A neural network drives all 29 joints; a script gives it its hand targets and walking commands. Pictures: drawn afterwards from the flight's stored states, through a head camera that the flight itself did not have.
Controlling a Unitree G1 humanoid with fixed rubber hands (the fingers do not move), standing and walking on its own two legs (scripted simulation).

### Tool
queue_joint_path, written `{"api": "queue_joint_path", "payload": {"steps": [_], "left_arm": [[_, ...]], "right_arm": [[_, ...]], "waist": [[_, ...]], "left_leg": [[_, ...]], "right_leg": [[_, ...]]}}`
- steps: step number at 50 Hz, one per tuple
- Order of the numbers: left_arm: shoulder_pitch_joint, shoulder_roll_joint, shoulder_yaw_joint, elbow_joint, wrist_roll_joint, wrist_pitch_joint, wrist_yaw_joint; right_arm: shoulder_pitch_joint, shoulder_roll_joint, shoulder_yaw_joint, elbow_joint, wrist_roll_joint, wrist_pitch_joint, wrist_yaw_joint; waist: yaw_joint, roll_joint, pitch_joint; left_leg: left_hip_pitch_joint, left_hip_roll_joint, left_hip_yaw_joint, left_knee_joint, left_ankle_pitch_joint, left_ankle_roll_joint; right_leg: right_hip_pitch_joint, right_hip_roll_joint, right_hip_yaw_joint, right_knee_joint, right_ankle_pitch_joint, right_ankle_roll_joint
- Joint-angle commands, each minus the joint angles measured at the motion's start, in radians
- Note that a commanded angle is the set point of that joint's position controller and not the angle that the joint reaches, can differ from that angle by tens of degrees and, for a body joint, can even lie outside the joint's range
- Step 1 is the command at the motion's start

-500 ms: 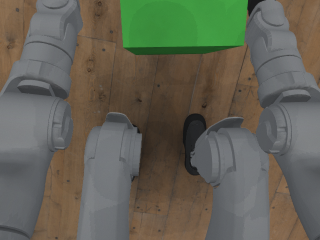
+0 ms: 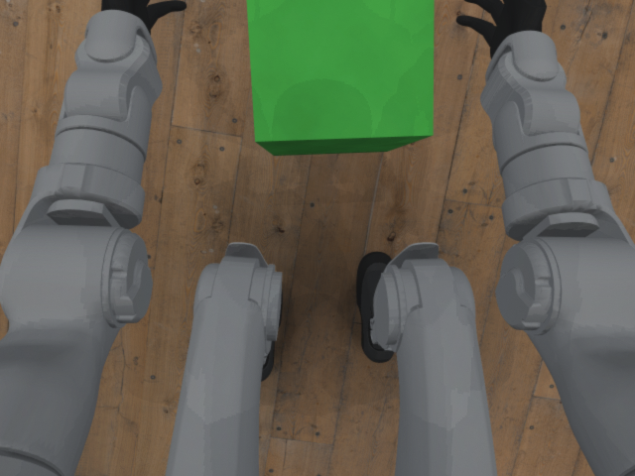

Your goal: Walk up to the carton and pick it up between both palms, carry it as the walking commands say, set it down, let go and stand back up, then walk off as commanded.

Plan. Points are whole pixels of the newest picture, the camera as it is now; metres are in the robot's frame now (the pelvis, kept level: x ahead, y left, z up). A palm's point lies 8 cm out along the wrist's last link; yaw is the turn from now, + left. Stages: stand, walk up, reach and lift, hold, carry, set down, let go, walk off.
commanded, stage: set down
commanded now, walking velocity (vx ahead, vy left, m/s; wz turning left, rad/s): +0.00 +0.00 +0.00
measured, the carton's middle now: (333, 71) +0.55 -0.02 -0.29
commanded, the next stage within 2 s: let go in 1.02 s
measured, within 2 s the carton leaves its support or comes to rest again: neither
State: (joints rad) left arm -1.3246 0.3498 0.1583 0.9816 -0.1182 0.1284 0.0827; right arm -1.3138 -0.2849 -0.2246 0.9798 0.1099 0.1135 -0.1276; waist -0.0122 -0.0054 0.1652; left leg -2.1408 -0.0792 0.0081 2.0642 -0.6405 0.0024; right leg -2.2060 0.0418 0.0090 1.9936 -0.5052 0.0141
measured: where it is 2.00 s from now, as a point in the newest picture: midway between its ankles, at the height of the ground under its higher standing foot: (318, 334)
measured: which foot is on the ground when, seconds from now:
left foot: down 0.00-1.00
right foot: down 0.00-1.00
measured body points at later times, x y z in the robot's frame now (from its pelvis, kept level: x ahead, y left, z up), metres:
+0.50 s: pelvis +0.02 -0.01 +0.13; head +0.34 -0.01 +0.44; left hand +0.56 +0.20 +0.02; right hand +0.55 -0.19 +0.01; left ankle +0.09 +0.11 -0.38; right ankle +0.12 -0.12 -0.38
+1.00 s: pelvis +0.04 +0.00 +0.25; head +0.35 -0.01 +0.58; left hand +0.57 +0.20 +0.15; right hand +0.55 -0.19 +0.13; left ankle +0.08 +0.11 -0.39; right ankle +0.12 -0.12 -0.39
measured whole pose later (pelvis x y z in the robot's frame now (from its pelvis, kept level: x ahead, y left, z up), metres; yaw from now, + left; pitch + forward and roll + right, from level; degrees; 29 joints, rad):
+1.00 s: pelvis +0.04 +0.00 +0.25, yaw +0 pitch +44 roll +0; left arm -1.12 0.28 0.33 0.92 0.06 0.11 -0.06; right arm -1.08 -0.17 -0.37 0.85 -0.10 0.14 -0.06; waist 0.00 0.01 -0.04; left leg -1.46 -0.06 -0.05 1.02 -0.33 0.00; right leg -1.50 0.04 0.03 0.96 -0.23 0.00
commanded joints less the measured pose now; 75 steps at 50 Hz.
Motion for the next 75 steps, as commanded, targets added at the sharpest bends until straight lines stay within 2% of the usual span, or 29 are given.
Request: {"api": "queue_joint_path", "payload": {"steps": [1,13,23,39,44,49,52,55,58,61,64,71,75], "left_arm": [[-0.232,0.108,0.034,-0.113,0.019,-0.012,-0.01],[-0.159,0.123,0.078,-0.185,0.041,0.013,-0.051],[-0.102,0.123,0.095,-0.197,0.056,0.008,-0.093],[-0.045,0.099,0.142,-0.186,0.1,-0.012,-0.127],[-0.023,0.056,0.166,-0.146,0.144,-0.027,-0.138],[0.026,0.027,0.19,-0.146,0.198,-0.033,-0.14],[0.108,0.018,0.197,-0.175,0.229,-0.03,-0.135],[0.215,0.009,0.187,-0.266,0.244,-0.027,-0.115],[0.316,0.012,0.152,-0.386,0.228,-0.023,-0.099],[0.445,-0.005,0.102,-0.484,0.199,-0.017,-0.101],[0.566,-0.024,0.078,-0.508,0.186,-0.024,-0.105],[0.871,-0.07,0.043,-0.45,0.171,-0.082,-0.126],[0.998,-0.073,0.019,-0.443,0.16,-0.116,-0.125]], "right_arm": [[-0.22,-0.099,-0.026,-0.12,-0.024,-0.007,0.0],[-0.147,-0.062,-0.03,-0.235,-0.055,0.035,0.003],[-0.065,-0.031,-0.037,-0.278,-0.079,0.043,0.016],[0.011,0.007,-0.07,-0.297,-0.121,0.035,0.042],[0.032,0.034,-0.113,-0.241,-0.174,0.017,0.06],[0.071,0.043,-0.155,-0.213,-0.226,0.003,0.076],[0.144,0.046,-0.164,-0.239,-0.247,0.001,0.085],[0.246,0.037,-0.142,-0.324,-0.257,0.001,0.098],[0.362,0.031,-0.089,-0.435,-0.245,0.006,0.111],[0.501,0.037,-0.042,-0.514,-0.225,0.016,0.118],[0.609,0.047,-0.013,-0.534,-0.201,0.009,0.131],[0.903,0.065,0.022,-0.482,-0.173,-0.051,0.151],[1.043,0.056,0.051,-0.48,-0.154,-0.086,0.159]], "waist": [[0.0,0.027,-1.162],[0.018,0.0,-1.269],[0.019,0.0,-1.279],[0.026,0.015,-1.203],[0.02,0.015,-1.057],[0.008,0.012,-1.061],[0.008,0.015,-1.118],[0.022,0.025,-1.244],[0.023,0.024,-1.35],[0.012,0.024,-1.35],[0.014,0.02,-1.225],[0.006,0.016,-0.916],[0.007,0.012,-0.774]], "left_leg": [[0.451,0.006,0.023,-0.288,0.316,-0.038],[0.528,-0.009,0.036,-0.5,0.367,-0.036],[0.632,-0.006,0.029,-0.676,0.445,-0.033],[0.93,0.01,0.009,-1.015,0.533,-0.035],[0.94,0.017,-0.008,-1.112,0.529,-0.037],[0.984,0.017,-0.012,-1.157,0.565,-0.043],[1.027,0.017,-0.01,-1.166,0.618,-0.045],[1.124,0.017,-0.009,-1.165,0.723,-0.047],[1.227,0.02,-0.013,-1.172,0.83,-0.048],[1.295,0.027,-0.019,-1.203,0.869,-0.044],[1.322,0.033,-0.025,-1.244,0.844,-0.04],[1.424,0.046,-0.038,-1.344,0.794,-0.033],[1.495,0.05,-0.04,-1.416,0.724,-0.03]], "right_leg": [[0.726,0.033,-0.057,-0.146,0.292,0.004],[0.948,0.04,-0.046,-0.357,0.38,0.016],[1.125,0.033,-0.026,-0.537,0.482,0.025],[1.344,0.021,-0.013,-0.893,0.517,0.026],[1.33,0.016,-0.008,-0.992,0.505,0.026],[1.389,0.019,-0.014,-1.041,0.551,0.024],[1.45,0.021,-0.013,-1.045,0.61,0.02],[1.532,0.021,-0.004,-1.037,0.702,0.011],[1.628,0.014,0.006,-1.04,0.809,0.009],[1.699,0.007,0.014,-1.062,0.864,0.009],[1.706,0.001,0.021,-1.102,0.828,0.008],[1.725,-0.015,0.027,-1.225,0.742,0.006],[1.776,-0.02,0.025,-1.308,0.677,0.002]]}}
